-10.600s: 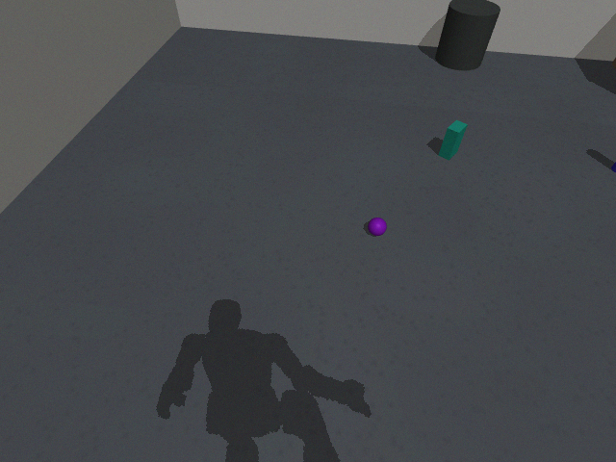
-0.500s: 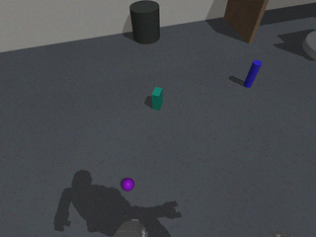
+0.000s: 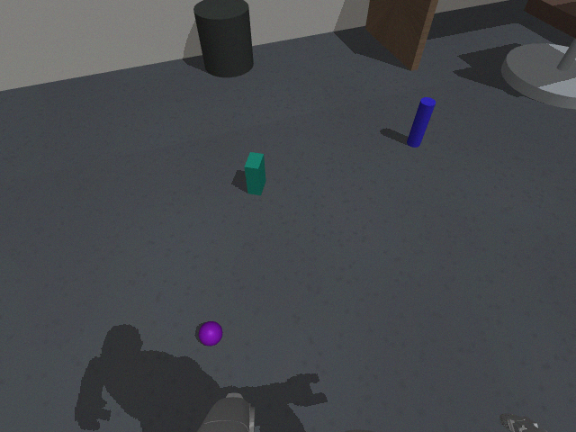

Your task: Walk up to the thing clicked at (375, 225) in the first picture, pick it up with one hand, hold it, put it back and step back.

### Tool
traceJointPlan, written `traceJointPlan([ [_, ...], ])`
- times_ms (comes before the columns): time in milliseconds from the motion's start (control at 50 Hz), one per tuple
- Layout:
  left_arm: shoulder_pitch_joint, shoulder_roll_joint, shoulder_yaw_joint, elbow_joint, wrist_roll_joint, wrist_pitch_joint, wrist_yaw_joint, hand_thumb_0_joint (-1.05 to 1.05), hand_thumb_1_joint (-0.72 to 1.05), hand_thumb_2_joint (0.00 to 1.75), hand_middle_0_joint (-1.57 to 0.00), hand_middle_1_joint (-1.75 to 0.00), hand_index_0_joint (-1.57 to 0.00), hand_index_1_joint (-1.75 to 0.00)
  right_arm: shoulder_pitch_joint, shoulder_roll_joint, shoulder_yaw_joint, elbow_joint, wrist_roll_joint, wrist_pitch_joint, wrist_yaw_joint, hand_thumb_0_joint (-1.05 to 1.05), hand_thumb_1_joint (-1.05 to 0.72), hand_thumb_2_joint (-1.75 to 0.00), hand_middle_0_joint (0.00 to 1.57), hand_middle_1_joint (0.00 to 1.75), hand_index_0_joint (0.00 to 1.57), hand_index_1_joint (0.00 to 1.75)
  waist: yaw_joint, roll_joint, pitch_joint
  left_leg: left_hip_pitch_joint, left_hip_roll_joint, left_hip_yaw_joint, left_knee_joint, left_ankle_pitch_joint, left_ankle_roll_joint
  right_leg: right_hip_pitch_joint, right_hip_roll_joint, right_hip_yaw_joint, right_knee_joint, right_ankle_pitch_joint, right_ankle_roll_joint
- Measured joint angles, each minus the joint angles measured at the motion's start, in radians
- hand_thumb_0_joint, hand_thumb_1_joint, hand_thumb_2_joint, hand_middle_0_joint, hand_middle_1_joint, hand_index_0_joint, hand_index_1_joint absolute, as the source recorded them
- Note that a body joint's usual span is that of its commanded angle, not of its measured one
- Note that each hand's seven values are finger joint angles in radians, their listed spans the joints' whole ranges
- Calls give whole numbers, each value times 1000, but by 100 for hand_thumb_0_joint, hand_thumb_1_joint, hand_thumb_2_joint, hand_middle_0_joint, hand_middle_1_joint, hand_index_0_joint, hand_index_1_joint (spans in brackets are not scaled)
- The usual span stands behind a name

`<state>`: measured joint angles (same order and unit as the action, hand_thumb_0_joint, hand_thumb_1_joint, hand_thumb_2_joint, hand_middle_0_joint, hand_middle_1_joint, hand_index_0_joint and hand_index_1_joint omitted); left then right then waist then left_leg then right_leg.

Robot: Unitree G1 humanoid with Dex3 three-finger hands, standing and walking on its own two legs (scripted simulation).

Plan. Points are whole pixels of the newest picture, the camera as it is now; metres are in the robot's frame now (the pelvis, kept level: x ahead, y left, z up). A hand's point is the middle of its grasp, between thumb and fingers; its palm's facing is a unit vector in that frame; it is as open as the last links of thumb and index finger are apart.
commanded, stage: walk up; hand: left
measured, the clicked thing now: (210, 333) +0.49 +0.29 -0.71
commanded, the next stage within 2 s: stand in 0.26 s
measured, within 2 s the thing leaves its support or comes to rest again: neither
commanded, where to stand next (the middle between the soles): +0.08 +0.03 m, yaw +3 degrees
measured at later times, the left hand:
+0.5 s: hand out of the picture +0.11 +0.25 -0.13, palm faces +0.03 -0.94 -0.35, open 7.4 cm
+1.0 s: hand out of the picture +0.11 +0.23 -0.12, palm faces +0.02 -0.94 -0.34, open 7.4 cm
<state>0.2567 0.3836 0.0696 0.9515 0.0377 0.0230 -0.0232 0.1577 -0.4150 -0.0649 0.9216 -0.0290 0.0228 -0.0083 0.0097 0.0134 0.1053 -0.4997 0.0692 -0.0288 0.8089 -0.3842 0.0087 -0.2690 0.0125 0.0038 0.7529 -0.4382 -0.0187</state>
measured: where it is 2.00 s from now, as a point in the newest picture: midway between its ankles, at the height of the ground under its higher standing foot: outside the picture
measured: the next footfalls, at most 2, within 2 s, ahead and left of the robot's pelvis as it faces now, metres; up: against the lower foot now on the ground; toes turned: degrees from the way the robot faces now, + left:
left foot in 0.22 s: +0.06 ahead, +0.11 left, +0.00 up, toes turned +3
right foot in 0.48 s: +0.11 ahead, -0.14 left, +0.00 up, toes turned +2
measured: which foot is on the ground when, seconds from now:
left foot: up 0.00-0.20, down 0.22-1.00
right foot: down 0.00-0.26, up 0.28-0.46, down 0.48-1.00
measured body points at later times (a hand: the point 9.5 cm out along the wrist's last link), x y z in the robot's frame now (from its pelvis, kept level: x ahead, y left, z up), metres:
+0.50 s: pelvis +0.01 -0.01 +0.02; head +0.03 +0.00 +0.47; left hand +0.10 +0.30 -0.10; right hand +0.14 -0.29 -0.10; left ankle +0.02 +0.11 -0.71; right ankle +0.07 -0.14 -0.71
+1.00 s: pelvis +0.04 -0.03 +0.04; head +0.05 -0.03 +0.49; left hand +0.11 +0.28 -0.09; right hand +0.11 -0.33 -0.10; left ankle +0.02 +0.11 -0.71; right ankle +0.07 -0.14 -0.71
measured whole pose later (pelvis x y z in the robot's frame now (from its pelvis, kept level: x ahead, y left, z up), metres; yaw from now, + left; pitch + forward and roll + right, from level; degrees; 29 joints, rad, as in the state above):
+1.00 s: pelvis +0.04 -0.03 +0.04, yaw +2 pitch -2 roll +0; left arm 0.08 0.35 0.01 1.14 0.00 -0.02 -0.01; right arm 0.11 -0.36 -0.01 1.15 -0.01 -0.01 0.02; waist -0.01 0.00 0.07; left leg -0.11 0.04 -0.01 0.34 -0.20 -0.04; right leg -0.16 0.01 -0.01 0.35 -0.15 -0.01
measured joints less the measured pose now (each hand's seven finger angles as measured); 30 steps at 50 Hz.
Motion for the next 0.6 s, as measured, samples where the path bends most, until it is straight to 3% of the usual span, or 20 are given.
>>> traceJointPlan([
  [40,27,-6,-4,11,6,4,3,1,91,90,-21,-29,-20,-30,23,-3,-1,28,11,1,3,1,-90,-90,20,30,21,30,28,-21,-21,19,-49,-19,62,-21,0,5,-17,33,-20,9,-6],
  [100,39,-28,-10,31,4,-6,10,1,91,90,-21,-30,-20,-30,55,-18,0,47,24,-13,4,1,-91,-90,20,30,20,30,13,3,-36,58,-73,-37,78,-16,0,29,-20,18,-89,46,7],
  [200,31,-16,-11,-7,-6,-36,4,1,90,90,-21,-30,-20,-30,92,2,19,68,17,-30,18,1,-91,-90,20,30,20,30,11,-3,-28,173,-82,32,-92,-60,6,43,-32,-15,-125,52,9],
  [260,18,13,-15,-24,-26,-37,7,1,90,90,-21,-30,-20,-30,84,37,21,62,7,-52,25,1,-91,-90,20,30,20,30,14,-57,-1,243,-119,68,-237,103,24,27,-70,-4,-57,31,10],
  [380,-57,-2,-29,-9,-57,-9,35,1,91,90,-21,-29,-20,-30,29,80,45,40,12,-71,8,1,-90,-90,20,30,21,30,2,-58,23,315,-100,63,-310,125,24,-39,-20,62,37,-73,2],
  [440,-96,-9,-34,-6,-52,-19,31,1,91,90,-21,-29,-20,-30,-13,93,56,36,17,-63,5,1,-90,-90,20,30,21,30,3,-59,29,336,-90,66,-325,133,13,-19,-38,48,-88,23,12],
  [480,-111,-14,-37,4,-45,-30,28,1,91,90,-21,-29,-20,-30,-39,95,59,40,23,-52,8,1,-90,-90,20,30,21,30,7,-59,24,337,-85,70,-301,118,3,22,-47,42,-211,220,24],
  [500,-120,-22,-39,16,-38,-33,28,1,91,90,-21,-29,-20,-30,-54,92,59,45,28,-45,9,1,-90,-90,20,30,21,30,5,-46,24,340,-74,66,-288,109,-3,36,-39,36,-227,256,31],
  [600,-134,-43,-62,70,-26,-24,13,1,91,90,-21,-29,-20,-30,-72,85,57,77,26,-32,21,1,-90,-90,20,30,21,30,-13,-19,-38,363,-62,49,-352,131,-12,59,-28,17,-276,244,25],
])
